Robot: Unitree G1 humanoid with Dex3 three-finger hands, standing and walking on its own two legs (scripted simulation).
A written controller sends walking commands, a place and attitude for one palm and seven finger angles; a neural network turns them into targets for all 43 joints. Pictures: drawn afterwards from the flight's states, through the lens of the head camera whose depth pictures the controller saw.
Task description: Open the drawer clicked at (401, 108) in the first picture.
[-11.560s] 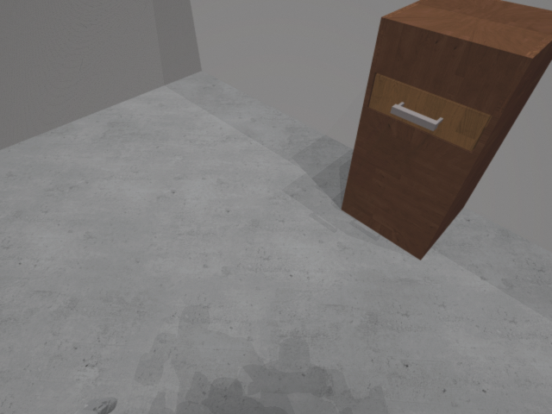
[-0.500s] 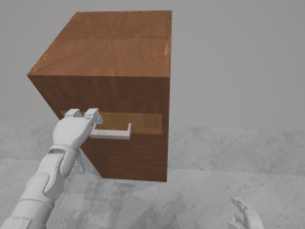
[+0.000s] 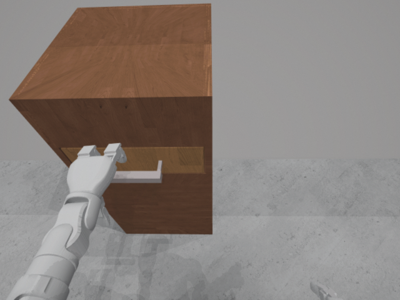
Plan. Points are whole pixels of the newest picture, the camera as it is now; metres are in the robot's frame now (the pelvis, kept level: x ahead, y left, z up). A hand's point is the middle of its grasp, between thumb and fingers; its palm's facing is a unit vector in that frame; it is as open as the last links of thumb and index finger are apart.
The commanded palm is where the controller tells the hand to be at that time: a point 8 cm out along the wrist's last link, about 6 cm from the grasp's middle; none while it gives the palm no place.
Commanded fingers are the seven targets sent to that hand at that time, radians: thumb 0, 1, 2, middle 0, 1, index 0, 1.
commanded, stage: move the hooked fingers above the handle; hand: left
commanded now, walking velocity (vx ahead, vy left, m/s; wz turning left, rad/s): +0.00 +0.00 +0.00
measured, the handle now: (134, 170) +0.45 +0.23 -0.10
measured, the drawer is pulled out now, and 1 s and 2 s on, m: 0.00 0.00 0.00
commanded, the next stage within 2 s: none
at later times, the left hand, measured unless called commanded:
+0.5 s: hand (114, 182) +0.37 +0.24 -0.03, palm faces -0.11 -0.02 -0.99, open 13.9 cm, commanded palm +0.36 +0.23 +0.02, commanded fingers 0.00 -0.50 0.30 -0.30 -1.20 -0.30 -1.20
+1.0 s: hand (114, 178) +0.39 +0.25 -0.05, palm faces -0.09 -0.01 -1.00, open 13.9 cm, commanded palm +0.37 +0.23 +0.01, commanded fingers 0.00 -0.50 0.30 -0.30 -1.20 -0.30 -1.20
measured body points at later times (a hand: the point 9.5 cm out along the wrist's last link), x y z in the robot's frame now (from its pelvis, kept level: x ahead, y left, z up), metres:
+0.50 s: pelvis -0.02 +0.00 -0.02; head +0.06 -0.02 +0.43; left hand +0.37 +0.24 +0.02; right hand +0.06 -0.27 -0.15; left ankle -0.03 +0.12 -0.72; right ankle -0.02 -0.11 -0.72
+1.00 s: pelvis -0.03 +0.01 -0.03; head +0.06 +0.00 +0.41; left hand +0.39 +0.25 +0.01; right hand +0.02 -0.25 -0.17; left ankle -0.03 +0.12 -0.72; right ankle -0.02 -0.11 -0.72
